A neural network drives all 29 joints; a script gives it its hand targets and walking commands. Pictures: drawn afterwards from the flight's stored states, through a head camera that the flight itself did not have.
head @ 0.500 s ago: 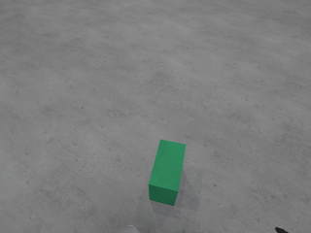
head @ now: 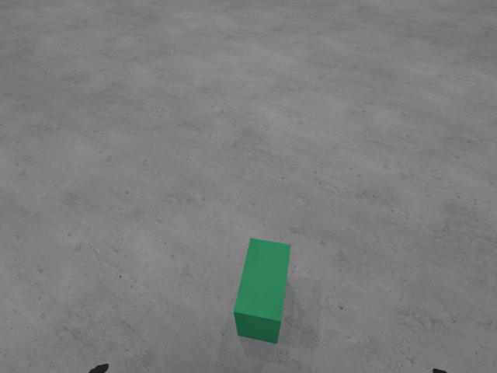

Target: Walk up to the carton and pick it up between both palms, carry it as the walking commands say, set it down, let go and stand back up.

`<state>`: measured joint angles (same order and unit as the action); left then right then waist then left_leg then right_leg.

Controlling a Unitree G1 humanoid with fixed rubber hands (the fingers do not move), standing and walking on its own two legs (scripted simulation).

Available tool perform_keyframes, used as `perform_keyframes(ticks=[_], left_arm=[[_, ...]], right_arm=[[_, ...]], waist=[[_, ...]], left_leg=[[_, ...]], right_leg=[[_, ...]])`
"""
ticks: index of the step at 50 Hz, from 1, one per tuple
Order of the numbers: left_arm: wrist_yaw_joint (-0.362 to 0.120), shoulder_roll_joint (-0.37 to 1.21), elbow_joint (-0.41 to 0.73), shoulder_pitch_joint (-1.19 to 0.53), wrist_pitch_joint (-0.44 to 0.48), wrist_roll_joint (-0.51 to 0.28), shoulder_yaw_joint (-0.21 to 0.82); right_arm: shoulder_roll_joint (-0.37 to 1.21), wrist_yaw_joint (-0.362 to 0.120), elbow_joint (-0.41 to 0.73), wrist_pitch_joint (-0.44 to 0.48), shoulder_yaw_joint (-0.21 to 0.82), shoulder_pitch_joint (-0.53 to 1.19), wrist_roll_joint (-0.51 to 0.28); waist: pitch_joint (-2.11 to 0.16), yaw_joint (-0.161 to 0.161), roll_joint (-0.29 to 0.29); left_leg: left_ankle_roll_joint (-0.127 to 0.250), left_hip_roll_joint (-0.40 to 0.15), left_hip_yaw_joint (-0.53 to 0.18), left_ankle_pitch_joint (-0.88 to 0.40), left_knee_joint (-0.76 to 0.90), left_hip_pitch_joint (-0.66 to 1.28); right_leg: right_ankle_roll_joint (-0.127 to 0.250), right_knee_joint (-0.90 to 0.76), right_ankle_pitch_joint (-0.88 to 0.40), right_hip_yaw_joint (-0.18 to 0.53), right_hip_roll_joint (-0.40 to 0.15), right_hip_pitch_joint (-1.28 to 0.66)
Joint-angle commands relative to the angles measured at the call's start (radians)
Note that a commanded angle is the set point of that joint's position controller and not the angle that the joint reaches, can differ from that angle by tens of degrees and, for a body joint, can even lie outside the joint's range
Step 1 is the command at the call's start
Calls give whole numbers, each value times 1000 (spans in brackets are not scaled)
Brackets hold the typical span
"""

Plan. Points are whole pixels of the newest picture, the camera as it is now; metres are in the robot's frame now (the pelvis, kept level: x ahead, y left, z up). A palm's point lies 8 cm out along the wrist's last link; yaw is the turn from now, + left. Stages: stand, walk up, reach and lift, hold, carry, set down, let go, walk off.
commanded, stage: walk up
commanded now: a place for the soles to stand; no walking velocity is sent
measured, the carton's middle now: (263, 291) +0.49 -0.01 -0.64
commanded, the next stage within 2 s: none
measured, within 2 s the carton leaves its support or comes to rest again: neither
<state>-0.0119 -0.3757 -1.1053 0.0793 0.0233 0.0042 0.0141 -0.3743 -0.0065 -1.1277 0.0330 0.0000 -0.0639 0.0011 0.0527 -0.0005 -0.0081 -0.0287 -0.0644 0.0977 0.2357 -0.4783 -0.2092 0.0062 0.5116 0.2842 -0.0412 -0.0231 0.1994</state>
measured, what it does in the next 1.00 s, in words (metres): steps on the spot: right foot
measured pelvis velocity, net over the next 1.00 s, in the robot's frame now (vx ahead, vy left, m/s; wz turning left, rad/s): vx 0.02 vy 0.09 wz -0.19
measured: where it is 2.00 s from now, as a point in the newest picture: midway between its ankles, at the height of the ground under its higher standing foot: outside the picture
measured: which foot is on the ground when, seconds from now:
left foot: down 0.00-1.00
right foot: down 0.00-0.46, up 0.48-0.64, down 0.66-1.00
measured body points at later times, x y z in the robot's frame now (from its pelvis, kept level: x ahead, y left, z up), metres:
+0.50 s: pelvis +0.00 +0.06 -0.02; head +0.04 +0.06 +0.42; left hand +0.06 +0.42 -0.13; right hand +0.10 -0.27 -0.13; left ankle +0.06 +0.18 -0.74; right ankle +0.00 -0.10 -0.73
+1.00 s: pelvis +0.02 +0.09 -0.02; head +0.05 +0.10 +0.43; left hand +0.17 +0.39 -0.14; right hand +0.03 -0.24 -0.13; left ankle +0.06 +0.18 -0.74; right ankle +0.02 -0.03 -0.74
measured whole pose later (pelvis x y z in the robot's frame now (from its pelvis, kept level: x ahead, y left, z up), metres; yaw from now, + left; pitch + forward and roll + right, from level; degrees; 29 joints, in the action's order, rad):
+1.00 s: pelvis +0.02 +0.09 -0.02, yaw -11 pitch -3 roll -1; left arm -0.01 -0.42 -1.00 0.13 0.01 0.01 -0.01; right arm -0.38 -0.01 -1.03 0.01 -0.02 -0.13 0.02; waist 0.11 -0.01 -0.02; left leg 0.03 -0.06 0.15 0.35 -0.71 -0.30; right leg 0.00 0.69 0.33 0.00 0.00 0.30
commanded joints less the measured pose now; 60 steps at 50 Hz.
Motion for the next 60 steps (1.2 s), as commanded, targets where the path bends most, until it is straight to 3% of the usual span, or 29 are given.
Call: perform_keyframes(ticks=[1, 7, 9, 10, 12, 13, 15, 19, 21, 22, 23, 24, 25, 29, 31, 32, 33, 34, 35, 36, 37, 38, 39, 40, 41, 45, 47, 50, 60], left_arm=[[9, -216, 46, -49, 15, -5, -41], [10, -208, 48, -76, 10, -5, -46], [10, -202, 39, -59, 7, -2, -46], [40, -294, 35, 97, 29, 2, -72], [67, -401, 35, 207, 39, 19, -113], [75, -389, 71, 186, 46, 30, -128], [87, -353, 119, 126, 54, 27, -119], [85, -320, 180, 90, 53, 36, -99], [80, -292, 214, 18, 39, 23, -82], [79, -209, 214, 91, 31, 13, -59], [86, -196, 216, 93, 23, 11, -56], [92, -260, 200, 112, 20, 11, -72], [83, -280, 184, 140, 15, 4, -75], [51, -268, 145, 219, 24, 3, -83], [39, -260, 135, 259, 15, 19, -88], [39, -269, 130, 257, 21, 29, -106], [41, -300, 150, 222, 22, 43, -103], [40, -361, 189, 146, 32, 44, -108], [34, -381, 213, 74, 26, 44, -111], [34, -344, 220, 47, 26, 36, -98], [33, -297, 208, 46, 22, 27, -80], [30, -251, 207, 37, 12, 19, -56], [26, -230, 204, 58, 2, 5, -53], [25, -242, 176, 101, -6, 1, -66], [27, -257, 168, 123, -7, 9, -73], [16, -272, 152, 102, 8, 9, -85], [11, -260, 160, 59, 7, 9, -74], [17, -234, 139, 69, -7, 2, -65], [13, -241, 127, 7, -5, 10, -62]], right_arm=[[-219, 11, 40, 20, -41, 40, 4], [-217, 12, 26, 17, -38, 31, 10], [-221, 11, 37, 20, -41, 37, 13], [-301, -11, 101, -19, -92, 71, 53], [-231, -27, 174, -51, -84, 112, 47], [-209, -36, 196, -66, -87, 111, 50], [-218, -48, 213, -72, -102, 68, 44], [-215, -55, 230, -72, -123, 7, 31], [-230, -43, 189, -69, -152, -127, 43], [-324, -29, 194, -58, -178, -171, 66], [-370, -25, 232, -49, -172, -91, 49], [-362, -24, 257, -49, -174, -34, 34], [-332, -22, 256, -50, -163, -59, 41], [-300, -4, 292, -47, -142, -14, 34], [-302, -6, 309, -44, -129, 50, 21], [-257, -7, 299, -47, -109, 34, 15], [-211, -4, 297, -45, -94, 18, 9], [-204, -8, 295, -49, -96, 33, 7], [-255, 2, 270, -47, -110, 42, 4], [-247, -1, 234, -37, -113, -20, -1], [-221, -4, 200, -28, -112, -62, 2], [-230, 0, 178, -18, -112, -95, 14], [-286, 4, 190, -2, -122, -90, 26], [-305, 5, 207, 4, -112, -54, 29], [-321, 7, 207, 5, -114, -7, 30], [-251, 10, 194, 5, -82, 0, 14], [-245, 17, 177, 4, -81, -21, 12], [-241, 15, 170, 5, -76, 34, 19], [-248, 9, 151, -5, -84, 26, 5]], waist=[[-109, 6, 4], [-89, -5, -4], [-80, 2, 40], [-34, 44, 163], [-1, 77, -76], [-21, 69, -96], [-44, 39, -97], [-51, 6, -151], [-95, -82, -111], [-94, -94, 186], [-72, -62, 279], [-59, -66, 229], [-37, -53, 136], [-72, -7, 177], [-81, 35, 169], [-76, 46, 93], [-33, 40, -139], [49, 13, -229], [60, 17, -183], [45, -24, -115], [-11, -49, -68], [-30, -66, -16], [-24, -54, 55], [-24, -11, 58], [6, 9, 76], [-51, 19, 54], [-35, -2, 41], [-66, 12, 121], [-113, -11, 49]], left_leg=[[49, -92, -79, -183, 105, 84], [46, -97, -77, -136, 134, 80], [44, -96, -69, -135, 145, 71], [49, -39, -6, -6, -15, -15], [43, 1, -54, 236, -232, -315], [55, -30, -143, 270, -359, -387], [45, -64, -186, 255, -423, -386], [25, -19, -109, 224, -260, -157], [55, 24, -58, 20, -44, 121], [110, -135, -301, 59, 115, 181], [218, -315, -453, 84, 188, 115], [294, -336, -437, 90, 174, 8], [294, -309, -401, 6, 127, -11], [240, -276, -289, -6, 24, -87], [211, -266, -254, 154, -15, -208], [159, -245, -247, 232, -58, -288], [109, -186, -181, 222, -190, -309], [41, -15, -81, 292, -302, -311], [33, 9, -91, 336, -398, -175], [34, 2, -100, 291, -333, -77], [49, -3, -79, 227, -223, 33], [78, -53, -167, 220, -38, 69], [113, -180, -327, 306, 86, 45], [187, -271, -427, 327, 131, -16], [222, -306, -419, 241, 117, -103], [95, -155, -170, 32, 15, -137], [84, -129, -152, 60, 26, -118], [104, -182, -164, 51, 75, -59], [82, -138, -67, 19, 47, 41]], right_leg=[[37, -146, -265, 108, -115, -30], [40, -163, -198, 99, -108, -27], [42, -167, -195, 103, -101, -40], [85, -159, -219, 209, -167, -54], [207, -192, -167, 439, -304, -206], [252, -192, -133, 483, -366, -221], [266, -115, -347, 406, -361, -201], [205, -21, -489, 246, -255, 11], [101, 118, -290, 153, -151, 212], [37, 341, -58, 47, -23, 334], [16, 430, 333, -14, 52, 389], [20, 525, 381, 57, 11, 310], [27, 564, 346, 53, -3, 320], [33, 367, 240, 8, -25, 202], [40, 227, 112, -6, -1, 42], [49, 151, 134, 27, 1, -63], [85, -51, 239, 227, -101, 0], [157, -193, 348, 511, -241, 160], [251, -201, 332, 551, -309, 327], [239, -126, 264, 451, -257, 349], [177, -57, 182, 337, -201, 354], [109, 36, 133, 223, -125, 361], [50, 195, 79, 110, -12, 338], [27, 262, 161, 54, 14, 266], [27, 273, 192, 47, -1, 200], [69, 102, -115, 132, -47, 40], [77, 97, -179, 149, -49, 62], [59, 106, -153, 95, -27, 59], [69, 37, -244, 139, -46, 47]])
